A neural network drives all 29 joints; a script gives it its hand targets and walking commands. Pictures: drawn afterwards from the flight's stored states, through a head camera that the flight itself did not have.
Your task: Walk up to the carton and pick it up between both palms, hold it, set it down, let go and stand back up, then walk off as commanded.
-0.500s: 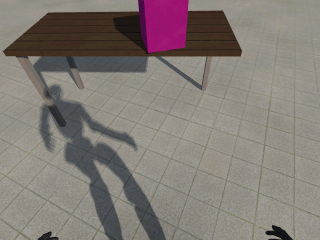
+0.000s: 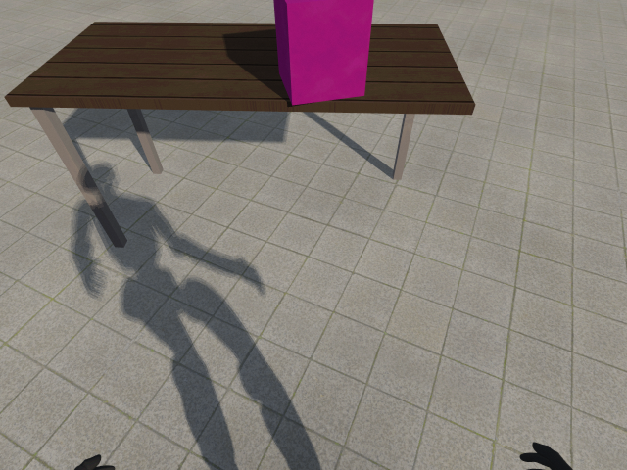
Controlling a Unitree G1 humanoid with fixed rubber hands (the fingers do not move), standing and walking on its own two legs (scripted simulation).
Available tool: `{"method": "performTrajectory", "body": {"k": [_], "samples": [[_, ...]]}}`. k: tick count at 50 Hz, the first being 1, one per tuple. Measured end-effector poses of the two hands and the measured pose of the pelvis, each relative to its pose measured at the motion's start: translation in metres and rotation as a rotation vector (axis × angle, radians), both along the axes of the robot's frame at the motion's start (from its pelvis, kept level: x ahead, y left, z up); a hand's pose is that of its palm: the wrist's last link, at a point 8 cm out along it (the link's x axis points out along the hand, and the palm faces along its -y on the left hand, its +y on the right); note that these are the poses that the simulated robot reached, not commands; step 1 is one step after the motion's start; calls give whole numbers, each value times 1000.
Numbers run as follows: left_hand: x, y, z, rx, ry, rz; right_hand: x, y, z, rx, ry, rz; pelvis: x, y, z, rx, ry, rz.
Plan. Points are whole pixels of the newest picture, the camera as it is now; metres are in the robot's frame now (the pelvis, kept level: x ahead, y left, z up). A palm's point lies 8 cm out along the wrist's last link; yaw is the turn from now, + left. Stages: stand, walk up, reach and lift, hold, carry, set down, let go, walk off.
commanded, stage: stand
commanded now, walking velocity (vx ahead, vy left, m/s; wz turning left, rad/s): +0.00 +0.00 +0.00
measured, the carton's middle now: (320, 40) +1.14 +0.00 +0.07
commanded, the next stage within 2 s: none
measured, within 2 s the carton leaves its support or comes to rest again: neither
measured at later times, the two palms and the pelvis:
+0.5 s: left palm out of the picture +0.09 +0.31 -0.08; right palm out of the picture +0.12 -0.31 -0.10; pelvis +0.00 +0.00 +0.00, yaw +0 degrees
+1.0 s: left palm out of the picture +0.09 +0.31 -0.08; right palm out of the picture +0.11 -0.31 -0.09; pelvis +0.00 +0.00 +0.00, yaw +0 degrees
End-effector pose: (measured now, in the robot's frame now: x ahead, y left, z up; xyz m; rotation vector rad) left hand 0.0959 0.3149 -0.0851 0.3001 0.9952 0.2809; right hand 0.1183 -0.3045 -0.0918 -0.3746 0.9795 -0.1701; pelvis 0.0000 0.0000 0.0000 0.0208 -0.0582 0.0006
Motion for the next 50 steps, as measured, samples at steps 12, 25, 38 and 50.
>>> {"method": "performTrajectory", "body": {"k": [12,25,38,50], "samples": [[-2,0,1,4,9,3,-1,0,-2,6,8,0,0,0,1,1,3,0],[-2,-2,5,13,8,4,-1,-1,-4,15,9,0,0,-3,1,4,2,0],[-3,-2,4,10,8,4,-4,-2,-4,13,15,-3,-1,-4,2,5,1,0],[-3,-3,2,0,7,5,-5,-3,-1,4,14,-5,-1,-3,2,5,-2,0]]}}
